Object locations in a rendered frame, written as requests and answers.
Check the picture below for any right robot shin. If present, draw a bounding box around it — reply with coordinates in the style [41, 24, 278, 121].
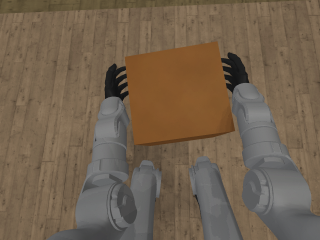
[195, 156, 222, 203]

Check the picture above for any robot left upper arm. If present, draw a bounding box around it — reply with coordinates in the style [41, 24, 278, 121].
[46, 182, 137, 240]

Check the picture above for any robot left hand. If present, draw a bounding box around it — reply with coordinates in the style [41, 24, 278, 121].
[104, 63, 129, 101]

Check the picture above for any robot right forearm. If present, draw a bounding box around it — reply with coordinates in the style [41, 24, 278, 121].
[231, 83, 312, 205]

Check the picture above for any robot right upper arm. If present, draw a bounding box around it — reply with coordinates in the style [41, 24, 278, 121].
[242, 167, 320, 240]

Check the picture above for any robot right hand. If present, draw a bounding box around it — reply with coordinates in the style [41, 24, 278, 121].
[221, 52, 249, 94]

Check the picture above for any carton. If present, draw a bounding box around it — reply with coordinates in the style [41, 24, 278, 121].
[124, 41, 235, 146]

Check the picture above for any robot left thigh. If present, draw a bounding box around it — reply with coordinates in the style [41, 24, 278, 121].
[120, 165, 162, 240]

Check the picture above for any robot left forearm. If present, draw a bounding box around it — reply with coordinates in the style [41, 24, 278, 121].
[75, 96, 130, 222]

